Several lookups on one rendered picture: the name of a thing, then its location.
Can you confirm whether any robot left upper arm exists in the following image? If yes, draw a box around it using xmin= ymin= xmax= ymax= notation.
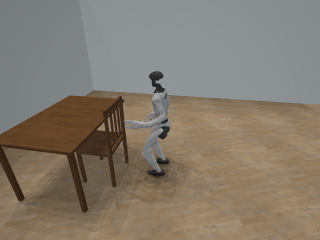
xmin=152 ymin=93 xmax=166 ymax=120

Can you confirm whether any robot right shin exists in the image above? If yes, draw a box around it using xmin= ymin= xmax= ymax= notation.
xmin=152 ymin=141 xmax=165 ymax=161

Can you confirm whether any table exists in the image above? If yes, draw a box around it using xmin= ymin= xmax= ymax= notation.
xmin=0 ymin=95 xmax=126 ymax=213

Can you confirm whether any robot right hand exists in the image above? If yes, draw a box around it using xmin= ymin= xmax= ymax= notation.
xmin=144 ymin=111 xmax=156 ymax=122

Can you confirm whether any robot right upper arm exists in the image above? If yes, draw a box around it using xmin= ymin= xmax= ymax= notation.
xmin=162 ymin=86 xmax=171 ymax=106

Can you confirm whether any robot left forearm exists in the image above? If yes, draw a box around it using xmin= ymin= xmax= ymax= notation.
xmin=140 ymin=115 xmax=165 ymax=129

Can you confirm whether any chair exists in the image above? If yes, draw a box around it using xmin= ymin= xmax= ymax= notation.
xmin=76 ymin=96 xmax=129 ymax=187

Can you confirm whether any right robot thigh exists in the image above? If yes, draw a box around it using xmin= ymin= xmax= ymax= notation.
xmin=150 ymin=124 xmax=160 ymax=144

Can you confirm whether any robot left hand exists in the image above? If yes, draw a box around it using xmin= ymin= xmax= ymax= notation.
xmin=123 ymin=120 xmax=145 ymax=129

